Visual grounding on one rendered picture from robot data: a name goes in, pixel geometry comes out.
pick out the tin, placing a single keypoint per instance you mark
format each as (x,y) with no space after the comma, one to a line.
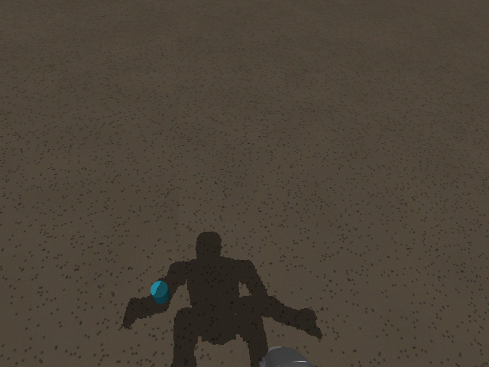
(160,292)

